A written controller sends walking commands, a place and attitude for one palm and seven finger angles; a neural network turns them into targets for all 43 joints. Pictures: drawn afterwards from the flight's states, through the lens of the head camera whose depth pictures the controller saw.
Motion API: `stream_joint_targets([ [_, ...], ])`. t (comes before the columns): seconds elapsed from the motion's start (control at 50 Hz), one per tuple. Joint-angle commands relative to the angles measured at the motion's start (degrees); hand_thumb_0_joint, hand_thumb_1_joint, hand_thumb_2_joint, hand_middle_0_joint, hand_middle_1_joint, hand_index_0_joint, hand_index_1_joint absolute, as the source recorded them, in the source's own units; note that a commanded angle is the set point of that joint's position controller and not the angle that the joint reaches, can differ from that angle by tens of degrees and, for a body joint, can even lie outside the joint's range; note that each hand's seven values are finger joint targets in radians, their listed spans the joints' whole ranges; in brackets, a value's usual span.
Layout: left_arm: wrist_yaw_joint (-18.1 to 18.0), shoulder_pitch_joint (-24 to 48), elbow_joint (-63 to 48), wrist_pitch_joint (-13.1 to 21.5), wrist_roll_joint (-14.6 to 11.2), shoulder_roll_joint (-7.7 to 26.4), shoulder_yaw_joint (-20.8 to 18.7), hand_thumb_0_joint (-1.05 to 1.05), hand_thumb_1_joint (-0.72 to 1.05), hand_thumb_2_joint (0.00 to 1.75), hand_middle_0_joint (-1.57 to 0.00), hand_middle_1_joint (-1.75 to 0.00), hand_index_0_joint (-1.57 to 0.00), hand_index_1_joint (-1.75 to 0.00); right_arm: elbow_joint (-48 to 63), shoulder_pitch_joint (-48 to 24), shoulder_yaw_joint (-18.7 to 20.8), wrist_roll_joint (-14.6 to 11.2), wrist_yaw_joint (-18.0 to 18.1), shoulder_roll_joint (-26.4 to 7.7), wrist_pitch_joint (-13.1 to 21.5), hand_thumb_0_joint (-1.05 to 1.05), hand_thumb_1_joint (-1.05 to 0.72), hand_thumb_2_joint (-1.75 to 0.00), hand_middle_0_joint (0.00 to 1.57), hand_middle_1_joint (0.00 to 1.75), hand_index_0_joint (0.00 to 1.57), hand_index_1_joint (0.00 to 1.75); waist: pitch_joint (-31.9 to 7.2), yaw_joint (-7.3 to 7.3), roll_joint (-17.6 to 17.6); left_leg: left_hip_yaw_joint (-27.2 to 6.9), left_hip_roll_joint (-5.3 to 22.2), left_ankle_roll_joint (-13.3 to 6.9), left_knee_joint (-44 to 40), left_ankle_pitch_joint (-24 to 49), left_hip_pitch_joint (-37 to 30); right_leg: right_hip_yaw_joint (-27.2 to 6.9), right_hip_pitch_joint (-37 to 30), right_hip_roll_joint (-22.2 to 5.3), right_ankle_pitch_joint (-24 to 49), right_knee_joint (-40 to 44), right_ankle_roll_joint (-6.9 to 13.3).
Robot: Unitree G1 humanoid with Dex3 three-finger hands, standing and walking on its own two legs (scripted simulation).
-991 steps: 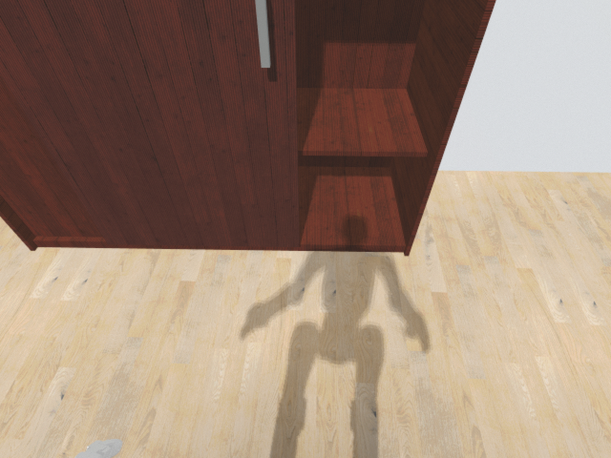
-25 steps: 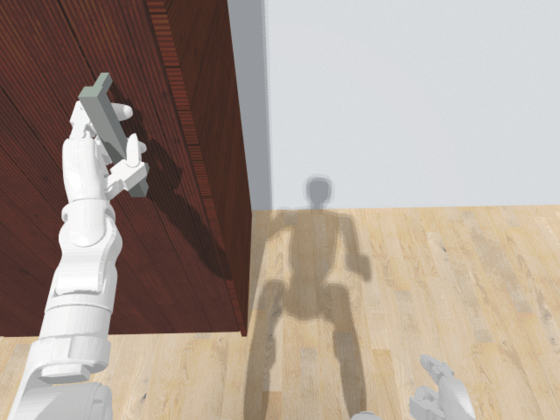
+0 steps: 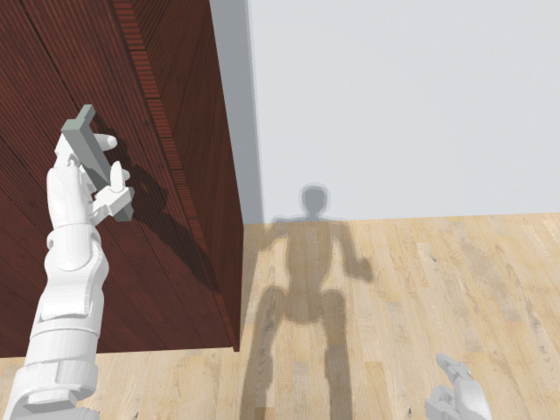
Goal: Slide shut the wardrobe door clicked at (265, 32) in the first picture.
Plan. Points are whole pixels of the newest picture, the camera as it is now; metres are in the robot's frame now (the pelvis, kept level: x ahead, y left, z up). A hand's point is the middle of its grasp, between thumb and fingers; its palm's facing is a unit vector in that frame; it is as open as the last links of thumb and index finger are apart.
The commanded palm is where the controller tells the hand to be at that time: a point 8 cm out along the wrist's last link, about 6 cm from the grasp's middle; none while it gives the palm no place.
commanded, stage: stop walking and hold the door there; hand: left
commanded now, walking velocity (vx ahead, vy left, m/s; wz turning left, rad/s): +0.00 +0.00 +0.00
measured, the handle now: (107, 166) +0.41 +0.28 +0.15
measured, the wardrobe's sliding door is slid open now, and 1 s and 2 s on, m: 0.00 0.00 0.01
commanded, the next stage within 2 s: loosen the grip on the handle in 0.20 s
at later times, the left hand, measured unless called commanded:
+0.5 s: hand (110, 190) +0.36 +0.26 +0.14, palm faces +0.45 -0.88 -0.18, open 7.4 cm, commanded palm +0.32 +0.29 +0.14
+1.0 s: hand (115, 188) +0.37 +0.26 +0.14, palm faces +0.40 -0.90 -0.16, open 13.7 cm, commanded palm +0.33 +0.30 +0.15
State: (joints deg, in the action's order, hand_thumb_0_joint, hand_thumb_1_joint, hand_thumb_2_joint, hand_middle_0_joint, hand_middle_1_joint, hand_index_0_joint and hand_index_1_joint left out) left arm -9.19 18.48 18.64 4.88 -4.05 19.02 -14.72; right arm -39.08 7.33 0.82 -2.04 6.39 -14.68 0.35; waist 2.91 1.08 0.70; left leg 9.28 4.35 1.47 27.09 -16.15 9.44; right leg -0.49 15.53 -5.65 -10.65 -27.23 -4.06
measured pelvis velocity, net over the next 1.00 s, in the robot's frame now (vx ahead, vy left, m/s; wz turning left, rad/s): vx -0.01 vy -0.02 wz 0.08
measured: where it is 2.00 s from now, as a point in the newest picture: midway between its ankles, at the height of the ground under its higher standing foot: outside the picture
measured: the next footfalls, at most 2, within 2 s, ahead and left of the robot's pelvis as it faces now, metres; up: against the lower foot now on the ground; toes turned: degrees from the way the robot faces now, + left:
none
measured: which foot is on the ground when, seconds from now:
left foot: down 0.00-1.00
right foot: down 0.00-1.00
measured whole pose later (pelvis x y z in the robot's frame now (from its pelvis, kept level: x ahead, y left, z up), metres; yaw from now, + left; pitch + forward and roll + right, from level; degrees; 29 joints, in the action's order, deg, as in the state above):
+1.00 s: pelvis -0.01 -0.02 -0.01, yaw +5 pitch +4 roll +0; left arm -1.4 30.6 36.0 14.4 -2.7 21.6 -17.1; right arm -41.4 15.6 0.6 -1.4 4.5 -15.0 8.3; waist -0.5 0.6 -0.9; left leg 3.2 4.3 2.4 32.4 -16.2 20.4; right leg 4.1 23.7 -5.9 -12.6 -32.1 -2.5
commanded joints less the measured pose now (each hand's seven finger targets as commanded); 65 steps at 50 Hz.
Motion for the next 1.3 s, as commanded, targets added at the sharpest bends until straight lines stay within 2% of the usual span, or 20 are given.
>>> stream_joint_targets([
  [0.0,1.4,17.9,-14.1,5.3,1.9,12.3,-0.2,0.0,0.9,0.9,-0.45,-1.4,-0.45,-1.4,7.5,-3.9,1.7,-0.1,0.5,-6.1,2.3,0.0,-0.9,-0.9,0.2,0.3,0.2,0.3,-17.9,-1.47,2.3,-2.2,1.3,-1.3,-3.4,16.5,-6.9,0.2,-5.6,1.1,19.6,2.0,4.1],
  [0.1,1.6,17.1,-12.9,5.3,1.8,13.7,-1.7,0.0,0.9,0.9,-0.45,-1.4,-0.45,-1.4,7.8,-3.8,1.9,-0.2,0.6,-6.2,2.2,0.0,-0.9,-0.9,0.2,0.3,0.2,0.3,-17.3,-1.62,1.8,-1.7,0.8,-1.1,-3.8,15.6,-6.1,-0.1,-6.2,1.0,20.5,3.0,4.1],
  [0.16,2.1,18.4,-14.0,5.5,1.7,10.4,1.5,0.0,0.9,0.9,-0.45,-1.4,-0.45,-1.4,8.1,-4.5,1.4,-0.2,0.6,-5.7,2.4,0.0,-0.9,-0.9,0.2,0.3,0.2,0.3,-16.8,-1.99,3.4,-1.9,1.1,-1.3,-4.7,14.9,-7.3,0.3,-4.8,1.6,17.2,3.4,4.0],
  [0.2,1.6,16.9,-11.9,5.4,1.9,14.0,-2.0,0.0,0.9,0.9,-0.45,-1.4,-0.45,-1.4,7.6,-3.2,1.8,-0.1,0.6,-6.5,2.4,0.0,-0.9,-0.9,0.2,0.3,0.2,0.3,-16.9,-1.45,1.6,-2.1,1.2,-1.4,-4.8,14.6,-6.4,0.5,-5.1,1.8,16.6,3.5,3.9],
  [0.26,1.9,17.8,-12.9,5.6,1.8,12.8,-0.7,0.0,0.9,0.9,-0.45,-1.4,-0.45,-1.4,7.8,-3.9,1.6,0.0,0.7,-6.1,2.6,0.0,-0.9,-0.9,0.2,0.3,0.2,0.3,-17.5,-1.77,1.6,-2.0,1.3,-1.3,-4.5,15.9,-7.1,0.5,-5.6,1.6,18.7,3.2,4.0],
  [0.28,2.0,59.5,-7.8,6.6,10.7,55.5,-32.7,0.0,0.9,0.9,-0.45,-1.4,-0.45,-1.4,4.8,3.6,5.4,2.8,-1.3,-7.6,4.5,0.0,-0.9,-0.9,0.2,0.3,0.2,0.3,-6.2,0.99,-13.1,1.3,4.4,-2.9,-1.3,18.4,2.0,0.6,-1.9,2.8,15.0,2.1,5.5],
  [0.3,6.7,39.3,18.1,-0.8,8.6,14.5,-5.6,0.0,0.78,0.84,-0.45,-1.4,-0.45,-1.4,7.7,4.6,4.0,1.9,-1.8,-7.4,7.6,0.0,-0.9,-0.9,0.2,0.3,0.2,0.3,-22.2,-5.2,-9.9,-4.8,-3.0,-1.2,-6.7,32.1,0.5,6.1,-11.4,4.7,25.1,-4.2,6.8],
  [0.32,8.5,30.9,3.4,0.2,2.7,10.6,-8.0,0.0,0.66,0.78,-0.45,-1.4,-0.45,-1.4,6.7,5.7,5.4,-0.9,-1.5,-7.6,8.8,0.0,-0.9,-0.9,0.2,0.3,0.2,0.3,-25.5,0.28,-2.6,-5.1,0.0,1.9,-2.1,37.5,-2.5,5.6,-9.1,3.3,22.4,-2.3,5.8],
  [0.34,8.9,28.0,3.1,1.2,0.3,16.0,-14.1,0.0,0.54,0.73,-0.45,-1.4,-0.45,-1.4,5.0,6.2,4.7,0.0,-1.1,-8.8,8.7,0.0,-0.9,-0.9,0.2,0.3,0.2,0.3,-29.1,2.2,7.7,-3.6,-0.9,1.7,-1.8,35.7,-6.5,4.0,-9.3,3.8,19.7,-1.1,5.2],
  [0.36,7.8,26.0,3.9,2.4,0.8,18.1,-15.3,0.0,0.42,0.67,-0.45,-1.4,-0.45,-1.4,4.7,6.0,4.0,0.6,-1.5,-7.5,9.1,0.0,-0.9,-0.9,0.2,0.3,0.2,0.3,-26.7,3.03,15.5,-2.7,-2.1,2.1,-1.8,30.7,-4.7,3.8,-9.6,3.5,16.5,-0.3,5.4],
  [0.38,6.8,31.2,0.1,3.8,2.0,12.7,-7.7,0.0,0.3,0.61,-0.45,-1.4,-0.45,-1.4,5.4,4.4,3.4,1.1,-2.1,-6.7,10.0,0.0,-0.9,-0.9,0.2,0.3,0.2,0.3,-21.4,1.31,11.4,-3.1,-2.3,1.8,-2.4,22.6,-0.4,4.3,-7.4,3.4,12.8,0.4,5.5],
  [0.42,4.4,32.8,2.3,6.4,5.8,10.8,-2.7,0.0,0.05,0.49,-0.45,-1.4,-0.45,-1.4,4.9,5.6,3.1,0.8,-2.6,-7.0,11.2,0.0,-0.9,-0.9,0.2,0.3,0.2,0.3,-15.6,-1.05,2.0,-4.3,-2.1,0.0,-4.0,8.8,4.3,4.6,-2.0,3.9,2.6,1.2,5.0],
  [0.48,2.9,36.9,4.0,9.6,5.0,14.8,-4.4,0.0,-0.31,0.32,-0.45,-1.4,-0.45,-1.4,4.9,4.9,2.6,0.4,-1.8,-8.0,12.3,0.0,-0.9,-0.9,0.2,0.3,0.2,0.3,-14.3,-1.81,-3.9,-4.8,-2.6,-1.2,-4.8,-4.3,7.4,2.7,-0.3,3.2,-8.9,3.5,4.2],
  [0.52,3.4,39.3,6.5,11.1,4.6,15.3,-3.5,0.0,-0.55,0.2,-0.42,-1.37,-0.42,-1.37,4.3,4.7,2.1,0.3,-1.3,-7.9,12.8,0.0,-0.9,-0.9,0.2,0.3,0.2,0.3,-14.7,-2.13,-3.0,-4.2,-3.4,-1.7,-3.6,-6.2,8.0,1.5,0.2,2.8,-11.9,3.9,4.0],
  [0.56,3.8,38.6,8.7,12.1,4.5,19.0,-6.2,0.0,-0.55,0.2,-0.4,-1.33,-0.4,-1.33,3.7,5.5,2.2,0.3,-1.1,-8.4,12.8,0.0,-0.9,-0.9,0.2,0.3,0.2,0.3,-15.5,-1.54,-2.6,-4.5,-3.4,-1.7,-3.1,-6.1,8.9,1.2,-0.5,2.8,-12.3,3.5,4.1],
  [0.76,4.7,35.8,10.8,12.9,2.3,20.8,-7.9,0.0,-0.55,0.2,-0.26,-1.17,-0.26,-1.17,3.8,7.2,2.4,0.4,-1.2,-9.0,11.8,0.0,-0.9,-0.9,0.2,0.3,0.2,0.3,-16.6,-1.3,-2.8,-4.7,-3.8,-2.3,-0.3,-1.0,11.3,0.8,-1.1,2.6,-8.2,2.1,3.6],
  [0.92,5.8,36.6,8.7,10.0,0.9,16.4,-5.4,0.0,-0.55,0.2,-0.25,-1.15,-0.25,-1.15,4.1,8.5,2.2,0.2,-1.1,-8.6,10.1,0.0,-0.9,-0.9,0.2,0.3,0.2,0.3,-18.1,-2.12,-0.6,-5.3,-3.9,-2.0,0.8,5.9,9.0,2.5,-0.5,3.3,1.4,-0.3,3.7],
  [0.96,5.5,34.4,5.6,9.4,0.8,16.5,-6.4,0.0,-0.55,0.2,-0.25,-1.15,-0.25,-1.15,4.7,8.5,2.3,0.5,-1.4,-8.3,9.9,0.0,-0.9,-0.9,0.2,0.3,0.2,0.3,-20.4,-0.83,-1.1,-5.6,-3.9,-2.0,0.8,7.9,8.3,2.8,-2.5,3.6,3.4,-0.7,3.8],
  [1.06,5.2,33.3,6.5,8.4,1.6,18.9,-8.5,0.0,-0.55,0.2,-0.25,-1.15,-0.25,-1.15,5.1,7.9,1.5,0.3,-1.1,-7.9,9.1,0.0,-0.9,-0.9,0.2,0.3,0.2,0.3,-16.9,-0.8,-1.5,-6.1,-3.5,-1.8,0.2,6.8,9.4,3.2,-1.6,3.7,2.3,-0.6,3.8],
  [1.28,6.6,31.9,5.8,8.5,1.1,24.7,-13.8,0.0,-0.55,0.2,-0.25,-1.15,-0.25,-1.15,6.7,7.0,0.8,0.4,-0.5,-7.6,8.0,0.0,-0.9,-0.9,0.2,0.3,0.2,0.3,-18.4,0.34,0.0,-5.6,-3.8,-1.8,0.6,7.4,10.6,2.7,-3.8,3.7,3.6,-1.3,3.7],
])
